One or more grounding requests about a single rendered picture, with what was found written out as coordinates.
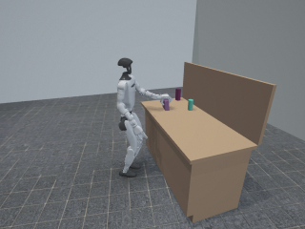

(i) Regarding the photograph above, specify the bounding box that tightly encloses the left robot forearm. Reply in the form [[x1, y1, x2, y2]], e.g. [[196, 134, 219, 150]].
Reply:
[[145, 90, 162, 100]]

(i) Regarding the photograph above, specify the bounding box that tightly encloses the robot torso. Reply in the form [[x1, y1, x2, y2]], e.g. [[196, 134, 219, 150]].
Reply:
[[118, 78, 135, 121]]

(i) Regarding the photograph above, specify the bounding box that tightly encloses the robot right hand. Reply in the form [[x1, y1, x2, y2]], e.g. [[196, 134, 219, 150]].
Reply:
[[132, 125, 148, 141]]

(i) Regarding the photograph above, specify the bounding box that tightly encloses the robot right upper arm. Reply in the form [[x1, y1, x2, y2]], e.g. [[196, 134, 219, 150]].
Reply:
[[116, 81, 127, 108]]

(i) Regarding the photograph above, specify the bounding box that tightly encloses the robot left upper arm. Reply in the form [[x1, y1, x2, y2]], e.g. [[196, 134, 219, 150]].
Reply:
[[130, 75, 146, 96]]

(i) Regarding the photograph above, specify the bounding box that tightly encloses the right robot forearm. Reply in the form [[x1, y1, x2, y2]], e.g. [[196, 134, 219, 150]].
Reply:
[[117, 104, 137, 127]]

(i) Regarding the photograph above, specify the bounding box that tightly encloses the table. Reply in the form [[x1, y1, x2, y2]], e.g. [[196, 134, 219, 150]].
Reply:
[[141, 61, 277, 223]]

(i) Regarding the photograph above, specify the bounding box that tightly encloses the humanoid robot head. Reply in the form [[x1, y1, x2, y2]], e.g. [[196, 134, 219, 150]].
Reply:
[[117, 57, 132, 81]]

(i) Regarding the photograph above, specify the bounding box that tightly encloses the sponge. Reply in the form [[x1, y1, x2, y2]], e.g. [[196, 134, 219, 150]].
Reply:
[[162, 98, 170, 111]]

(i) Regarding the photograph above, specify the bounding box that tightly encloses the robot left hand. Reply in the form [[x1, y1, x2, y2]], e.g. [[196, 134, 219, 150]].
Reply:
[[160, 94, 173, 106]]

